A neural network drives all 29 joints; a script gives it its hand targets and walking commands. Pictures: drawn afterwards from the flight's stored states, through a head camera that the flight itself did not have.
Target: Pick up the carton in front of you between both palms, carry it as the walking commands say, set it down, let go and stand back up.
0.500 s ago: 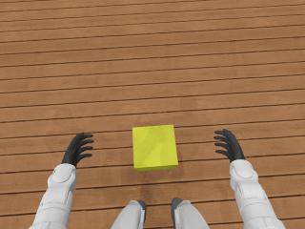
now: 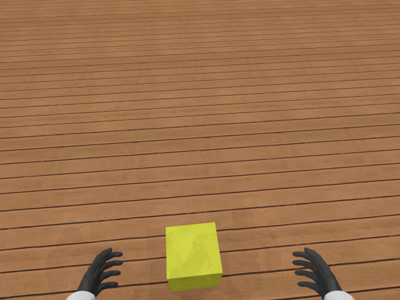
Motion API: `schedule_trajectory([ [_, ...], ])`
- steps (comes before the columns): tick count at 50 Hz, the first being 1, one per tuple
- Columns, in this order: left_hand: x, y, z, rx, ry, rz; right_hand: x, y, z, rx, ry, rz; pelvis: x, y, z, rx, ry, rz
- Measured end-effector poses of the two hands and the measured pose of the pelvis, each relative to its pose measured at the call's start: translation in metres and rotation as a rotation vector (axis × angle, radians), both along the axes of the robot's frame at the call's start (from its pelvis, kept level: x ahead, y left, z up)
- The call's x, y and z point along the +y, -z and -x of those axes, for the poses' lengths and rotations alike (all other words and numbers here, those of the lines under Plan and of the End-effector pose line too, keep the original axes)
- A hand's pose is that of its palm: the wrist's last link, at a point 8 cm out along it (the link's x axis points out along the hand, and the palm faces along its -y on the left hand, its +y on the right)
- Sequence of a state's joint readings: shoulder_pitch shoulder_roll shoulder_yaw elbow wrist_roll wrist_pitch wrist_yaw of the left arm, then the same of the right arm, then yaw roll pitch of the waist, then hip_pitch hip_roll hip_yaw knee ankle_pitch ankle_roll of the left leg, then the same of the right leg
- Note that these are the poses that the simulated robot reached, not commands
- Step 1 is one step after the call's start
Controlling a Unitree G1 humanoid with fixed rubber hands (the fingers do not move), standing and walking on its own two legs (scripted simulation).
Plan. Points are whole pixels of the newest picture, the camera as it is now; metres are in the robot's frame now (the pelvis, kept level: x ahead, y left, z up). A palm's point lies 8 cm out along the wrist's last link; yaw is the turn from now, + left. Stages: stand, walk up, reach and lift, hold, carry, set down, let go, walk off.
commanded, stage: let go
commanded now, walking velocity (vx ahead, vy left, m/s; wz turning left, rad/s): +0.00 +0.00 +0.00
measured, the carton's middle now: (193, 257) +0.38 +0.04 -0.65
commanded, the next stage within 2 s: stand in 0.26 s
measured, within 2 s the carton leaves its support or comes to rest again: neither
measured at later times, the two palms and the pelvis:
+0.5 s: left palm (58, 296) +0.15 +0.29 -0.08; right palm out of the picture +0.13 -0.27 -0.09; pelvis +0.00 +0.01 -0.01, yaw +0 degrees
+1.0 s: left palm out of the picture +0.15 +0.31 -0.09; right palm out of the picture +0.14 -0.27 -0.09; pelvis +0.02 +0.02 +0.00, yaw -1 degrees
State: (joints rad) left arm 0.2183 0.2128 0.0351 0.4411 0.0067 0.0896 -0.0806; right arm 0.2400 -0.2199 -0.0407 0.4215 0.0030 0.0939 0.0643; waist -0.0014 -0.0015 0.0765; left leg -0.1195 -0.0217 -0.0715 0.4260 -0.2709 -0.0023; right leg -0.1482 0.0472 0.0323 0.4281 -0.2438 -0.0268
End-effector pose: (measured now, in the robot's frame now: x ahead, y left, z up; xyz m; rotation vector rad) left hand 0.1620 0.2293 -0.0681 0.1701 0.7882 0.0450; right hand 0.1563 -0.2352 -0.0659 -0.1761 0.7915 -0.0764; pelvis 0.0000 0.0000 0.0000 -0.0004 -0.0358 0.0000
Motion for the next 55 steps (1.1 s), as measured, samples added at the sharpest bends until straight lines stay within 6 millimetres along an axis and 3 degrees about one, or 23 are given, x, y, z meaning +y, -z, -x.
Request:
schedule_trajectory([
  [8,0.001,0.000,0.003,0.011,-0.006,-0.006,0.005,0.001,0.003,0.013,-0.004,-0.011,0.001,0.002,0.006,-0.061,0.001,0.002],
  [16,0.014,-0.003,0.004,0.021,-0.029,-0.061,0.008,0.011,0.009,0.024,0.011,0.010,0.007,0.005,0.005,-0.061,-0.007,0.002],
  [22,0.051,0.006,0.004,0.017,-0.058,-0.164,-0.019,0.021,0.023,0.091,0.033,0.144,0.010,0.008,0.000,0.002,0.004,0.003],
  [27,0.068,0.016,0.009,0.066,-0.062,-0.188,-0.038,0.019,0.027,0.123,0.064,0.199,0.014,0.007,-0.007,0.024,0.010,0.006],
  [41,0.074,0.025,0.005,0.122,-0.056,-0.192,-0.035,0.020,0.010,0.135,0.065,0.209,0.021,0.005,-0.020,0.029,0.014,0.005],
  [55,0.081,0.025,0.024,0.172,-0.069,-0.216,-0.042,0.026,0.029,0.190,0.071,0.207,0.019,0.001,-0.012,0.012,0.013,0.001],
])
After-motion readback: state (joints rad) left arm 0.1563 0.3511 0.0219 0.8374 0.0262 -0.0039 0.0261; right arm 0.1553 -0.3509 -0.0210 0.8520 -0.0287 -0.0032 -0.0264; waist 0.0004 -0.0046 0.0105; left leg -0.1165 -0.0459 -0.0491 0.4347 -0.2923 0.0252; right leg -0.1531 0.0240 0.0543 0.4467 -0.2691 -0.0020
